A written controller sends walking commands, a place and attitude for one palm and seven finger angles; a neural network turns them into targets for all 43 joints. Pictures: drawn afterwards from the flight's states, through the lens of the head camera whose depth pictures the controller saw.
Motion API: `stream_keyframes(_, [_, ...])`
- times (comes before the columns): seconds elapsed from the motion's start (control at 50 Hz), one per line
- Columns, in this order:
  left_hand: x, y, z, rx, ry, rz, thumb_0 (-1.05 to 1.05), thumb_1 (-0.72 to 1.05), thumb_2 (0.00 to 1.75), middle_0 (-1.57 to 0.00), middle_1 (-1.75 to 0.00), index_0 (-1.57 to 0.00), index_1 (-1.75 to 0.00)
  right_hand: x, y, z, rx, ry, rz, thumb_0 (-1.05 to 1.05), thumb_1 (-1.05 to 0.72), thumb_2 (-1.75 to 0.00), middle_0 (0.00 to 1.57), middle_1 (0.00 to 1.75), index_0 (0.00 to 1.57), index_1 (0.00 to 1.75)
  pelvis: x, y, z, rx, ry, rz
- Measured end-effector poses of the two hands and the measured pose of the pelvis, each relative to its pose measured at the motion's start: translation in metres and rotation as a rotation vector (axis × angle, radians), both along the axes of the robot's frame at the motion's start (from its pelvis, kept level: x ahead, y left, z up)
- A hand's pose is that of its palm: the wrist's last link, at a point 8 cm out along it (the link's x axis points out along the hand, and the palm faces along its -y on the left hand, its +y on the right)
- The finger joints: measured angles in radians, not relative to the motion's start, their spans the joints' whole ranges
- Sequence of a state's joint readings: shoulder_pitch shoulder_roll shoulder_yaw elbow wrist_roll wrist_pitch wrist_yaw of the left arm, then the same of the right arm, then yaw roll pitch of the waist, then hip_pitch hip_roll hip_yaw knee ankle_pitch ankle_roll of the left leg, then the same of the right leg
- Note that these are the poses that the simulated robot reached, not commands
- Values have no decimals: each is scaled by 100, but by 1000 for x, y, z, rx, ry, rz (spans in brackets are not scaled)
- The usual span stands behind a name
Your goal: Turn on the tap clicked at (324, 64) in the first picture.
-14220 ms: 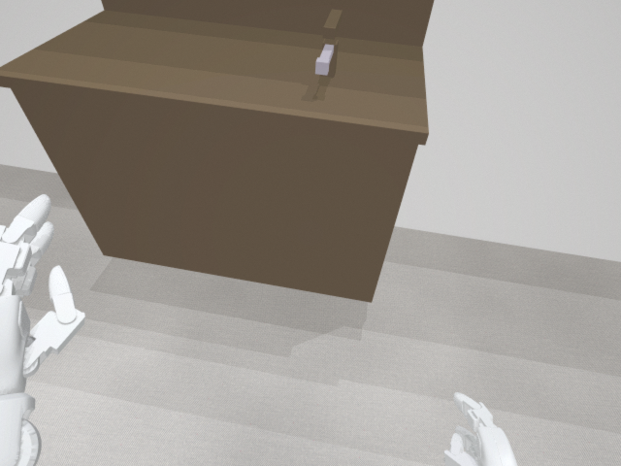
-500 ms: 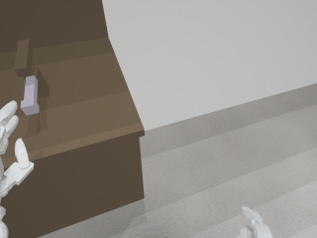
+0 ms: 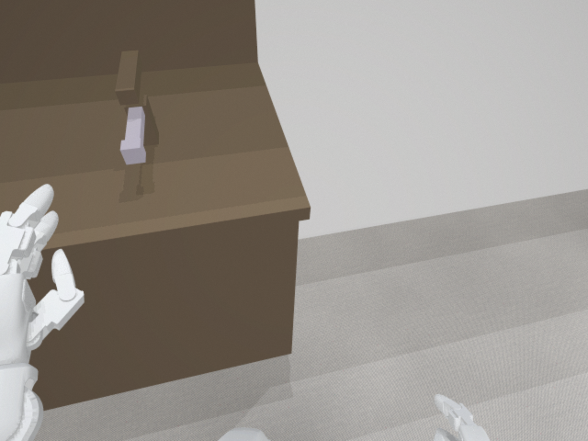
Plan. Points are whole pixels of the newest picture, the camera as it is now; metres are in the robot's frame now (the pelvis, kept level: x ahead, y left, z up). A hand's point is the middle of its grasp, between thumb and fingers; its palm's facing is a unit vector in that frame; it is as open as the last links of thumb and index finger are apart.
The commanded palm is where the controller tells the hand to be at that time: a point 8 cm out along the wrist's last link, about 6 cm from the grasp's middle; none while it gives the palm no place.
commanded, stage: come to a stop and stand still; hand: left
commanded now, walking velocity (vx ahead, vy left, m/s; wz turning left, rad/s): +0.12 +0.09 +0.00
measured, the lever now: (133, 151) +0.47 +0.30 +0.13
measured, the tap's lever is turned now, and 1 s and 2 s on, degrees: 0 0 0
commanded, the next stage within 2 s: look again from close up in 0.98 s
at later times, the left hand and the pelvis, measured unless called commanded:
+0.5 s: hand (87, 238) +0.27 +0.26 +0.17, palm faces +0.34 -0.85 -0.40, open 7.4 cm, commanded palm +0.21 +0.30 +0.19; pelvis +0.04 +0.02 +0.01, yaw -3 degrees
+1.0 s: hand (111, 233) +0.28 +0.23 +0.17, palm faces +0.38 -0.86 -0.34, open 7.4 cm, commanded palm +0.22 +0.28 +0.19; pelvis +0.05 +0.00 +0.01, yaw -2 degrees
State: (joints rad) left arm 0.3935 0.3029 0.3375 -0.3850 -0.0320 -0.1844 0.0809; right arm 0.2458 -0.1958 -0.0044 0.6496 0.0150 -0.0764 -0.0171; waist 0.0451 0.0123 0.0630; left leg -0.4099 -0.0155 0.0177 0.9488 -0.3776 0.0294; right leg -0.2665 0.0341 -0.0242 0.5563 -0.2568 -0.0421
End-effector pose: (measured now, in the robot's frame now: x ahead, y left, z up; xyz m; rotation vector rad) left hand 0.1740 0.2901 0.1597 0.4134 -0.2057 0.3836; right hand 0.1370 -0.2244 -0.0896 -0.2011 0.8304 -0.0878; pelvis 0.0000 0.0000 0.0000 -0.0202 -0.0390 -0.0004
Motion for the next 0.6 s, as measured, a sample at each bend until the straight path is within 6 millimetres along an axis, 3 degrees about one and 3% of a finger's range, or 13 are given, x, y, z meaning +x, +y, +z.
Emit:
stream_keyframes(0.1, [9, 7, 3, 15, -56, -72, 2, 89, 89, -21, -30, -21, -30, 10, 9, 18, -79, -57, 10, 1, -91, -90, 21, 30, 20, 30, 5, 15, -2, 5, 5, -3])
stream_keyframes(0.28, [40, 31, 57, 134, -171, -97, 2, 89, 89, -21, -30, -21, -30, 34, 38, 40, -9, -131, -25, 1, -91, -90, 20, 30, 20, 30, 24, 36, 15, -20, 12, -22])
stream_keyframes(0.38, [50, 31, 41, 105, -60, -94, 1, 90, 89, -21, -30, -20, -30, 41, 44, 38, 27, -131, -39, 1, -91, -90, 21, 30, 20, 30, 35, 37, 16, -10, 18, -47])
stream_keyframes(0.48, [58, 17, 22, 70, -4, -78, 2, 90, 89, -21, -30, -20, -30, 47, 38, 25, 34, -113, -26, 1, -91, -90, 21, 30, 20, 30, 39, 26, 8, 17, 8, -49])
stream_keyframes(0.6, [61, -7, 34, 52, -74, -95, 2, 89, 89, -21, -30, -21, -30, 52, 19, 21, 21, -104, -28, 1, -91, -90, 21, 30, 20, 30, 38, 13, 8, 2, 17, -46])
